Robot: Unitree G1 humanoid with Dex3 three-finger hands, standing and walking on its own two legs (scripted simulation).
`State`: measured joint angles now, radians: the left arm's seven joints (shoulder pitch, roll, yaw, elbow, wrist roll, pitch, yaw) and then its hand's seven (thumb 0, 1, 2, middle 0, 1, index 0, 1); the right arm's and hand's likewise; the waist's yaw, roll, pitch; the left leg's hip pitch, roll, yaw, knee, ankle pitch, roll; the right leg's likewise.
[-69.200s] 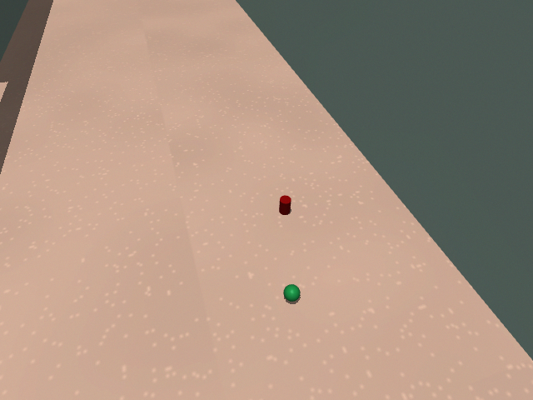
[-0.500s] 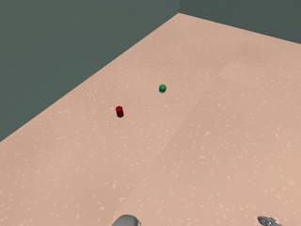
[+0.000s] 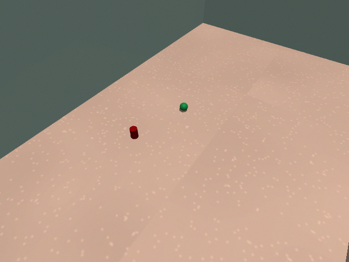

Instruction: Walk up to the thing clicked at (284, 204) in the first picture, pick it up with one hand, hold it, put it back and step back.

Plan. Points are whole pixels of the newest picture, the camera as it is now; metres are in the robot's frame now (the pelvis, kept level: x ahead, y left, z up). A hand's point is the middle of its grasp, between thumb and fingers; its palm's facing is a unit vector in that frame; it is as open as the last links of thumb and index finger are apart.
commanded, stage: step back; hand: left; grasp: from above
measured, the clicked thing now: (134, 132) +1.09 +0.26 -0.72
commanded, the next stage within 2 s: stand in 0.52 s
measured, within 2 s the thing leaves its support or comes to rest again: neither
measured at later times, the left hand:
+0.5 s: hand out of the picture +0.13 +0.28 -0.15, palm faces +0.05 -0.93 -0.35, open 7.4 cm
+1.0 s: hand out of the picture +0.09 +0.27 -0.13, palm faces +0.00 -0.94 -0.34, open 7.3 cm
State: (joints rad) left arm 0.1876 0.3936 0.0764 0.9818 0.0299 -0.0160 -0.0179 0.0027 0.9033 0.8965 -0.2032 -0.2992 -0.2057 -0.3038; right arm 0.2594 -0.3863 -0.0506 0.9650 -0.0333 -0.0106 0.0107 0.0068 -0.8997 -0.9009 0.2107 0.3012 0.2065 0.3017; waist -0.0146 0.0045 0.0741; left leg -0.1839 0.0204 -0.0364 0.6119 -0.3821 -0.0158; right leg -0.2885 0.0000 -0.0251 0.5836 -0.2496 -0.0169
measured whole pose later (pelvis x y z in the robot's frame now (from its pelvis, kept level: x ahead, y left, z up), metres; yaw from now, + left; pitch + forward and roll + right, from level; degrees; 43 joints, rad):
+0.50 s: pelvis +0.04 +0.02 +0.00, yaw +2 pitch -2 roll +0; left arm 0.10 0.38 0.04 1.02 0.00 0.00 0.01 0.00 0.90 0.90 -0.20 -0.30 -0.21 -0.30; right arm 0.10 -0.33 -0.02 1.05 -0.02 -0.01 -0.01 0.01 -0.90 -0.90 0.21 0.30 0.20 0.30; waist 0.02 -0.03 0.09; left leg -0.26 0.02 0.00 0.60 -0.31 -0.01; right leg -0.23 -0.02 -0.02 0.58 -0.32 0.02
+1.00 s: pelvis +0.03 +0.01 +0.02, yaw +2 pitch -3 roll +0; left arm 0.10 0.35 0.00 1.14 0.01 -0.02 -0.01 0.00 0.90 0.90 -0.20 -0.30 -0.21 -0.30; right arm 0.08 -0.34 -0.01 1.13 -0.02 -0.01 0.02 0.01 -0.90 -0.90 0.21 0.30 0.20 0.30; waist 0.00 0.00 0.06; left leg -0.13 0.02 0.01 0.33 -0.15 -0.02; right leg -0.11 -0.02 -0.02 0.34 -0.17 0.01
